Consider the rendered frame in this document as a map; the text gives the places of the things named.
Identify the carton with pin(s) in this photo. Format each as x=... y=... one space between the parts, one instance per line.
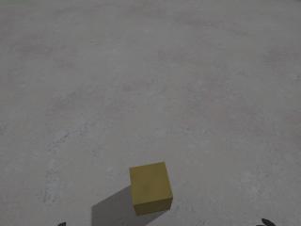
x=151 y=189

